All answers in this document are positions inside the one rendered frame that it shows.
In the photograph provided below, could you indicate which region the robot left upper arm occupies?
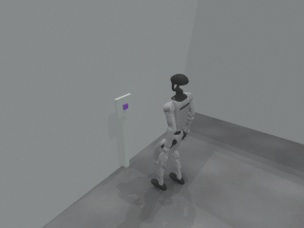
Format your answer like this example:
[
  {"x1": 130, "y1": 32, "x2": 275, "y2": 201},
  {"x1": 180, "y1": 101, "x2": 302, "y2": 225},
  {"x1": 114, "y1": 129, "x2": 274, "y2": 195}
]
[{"x1": 162, "y1": 101, "x2": 177, "y2": 134}]

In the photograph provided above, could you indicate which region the panel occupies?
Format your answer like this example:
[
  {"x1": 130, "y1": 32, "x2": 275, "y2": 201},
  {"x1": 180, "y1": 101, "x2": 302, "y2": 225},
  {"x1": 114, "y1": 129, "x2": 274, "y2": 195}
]
[{"x1": 114, "y1": 93, "x2": 133, "y2": 168}]

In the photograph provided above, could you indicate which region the robot head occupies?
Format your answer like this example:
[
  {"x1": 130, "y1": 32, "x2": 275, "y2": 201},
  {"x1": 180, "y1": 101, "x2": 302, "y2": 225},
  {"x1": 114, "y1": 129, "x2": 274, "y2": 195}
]
[{"x1": 170, "y1": 74, "x2": 189, "y2": 102}]

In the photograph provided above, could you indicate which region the robot right forearm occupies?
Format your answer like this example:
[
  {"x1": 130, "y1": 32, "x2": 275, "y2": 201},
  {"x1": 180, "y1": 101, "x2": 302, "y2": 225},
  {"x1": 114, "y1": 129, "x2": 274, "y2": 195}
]
[{"x1": 184, "y1": 115, "x2": 195, "y2": 130}]

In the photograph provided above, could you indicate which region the right robot hand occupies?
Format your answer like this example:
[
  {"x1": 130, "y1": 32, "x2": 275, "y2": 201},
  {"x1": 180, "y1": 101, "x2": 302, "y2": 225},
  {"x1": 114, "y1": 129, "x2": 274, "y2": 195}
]
[{"x1": 182, "y1": 127, "x2": 190, "y2": 140}]

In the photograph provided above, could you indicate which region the button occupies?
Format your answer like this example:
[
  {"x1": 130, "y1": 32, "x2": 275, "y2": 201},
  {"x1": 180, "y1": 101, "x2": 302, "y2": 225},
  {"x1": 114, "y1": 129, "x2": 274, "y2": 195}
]
[{"x1": 123, "y1": 103, "x2": 128, "y2": 110}]

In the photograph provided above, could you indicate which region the robot torso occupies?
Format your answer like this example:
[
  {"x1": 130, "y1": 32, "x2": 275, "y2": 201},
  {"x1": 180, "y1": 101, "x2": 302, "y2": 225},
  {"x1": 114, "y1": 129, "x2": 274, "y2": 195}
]
[{"x1": 167, "y1": 92, "x2": 190, "y2": 145}]

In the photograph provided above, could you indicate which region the left robot hand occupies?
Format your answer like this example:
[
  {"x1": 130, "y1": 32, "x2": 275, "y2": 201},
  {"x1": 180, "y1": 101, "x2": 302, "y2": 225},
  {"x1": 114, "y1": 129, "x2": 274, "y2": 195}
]
[{"x1": 158, "y1": 152, "x2": 169, "y2": 169}]

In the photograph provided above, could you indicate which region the robot left forearm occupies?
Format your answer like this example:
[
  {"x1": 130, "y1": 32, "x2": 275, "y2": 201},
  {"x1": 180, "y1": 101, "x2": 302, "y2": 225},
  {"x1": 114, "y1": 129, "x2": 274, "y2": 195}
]
[{"x1": 162, "y1": 127, "x2": 175, "y2": 155}]

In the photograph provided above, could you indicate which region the robot right upper arm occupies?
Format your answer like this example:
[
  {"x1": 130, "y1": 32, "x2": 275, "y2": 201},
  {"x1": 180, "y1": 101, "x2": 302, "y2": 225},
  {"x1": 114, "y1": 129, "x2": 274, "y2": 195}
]
[{"x1": 183, "y1": 92, "x2": 196, "y2": 118}]

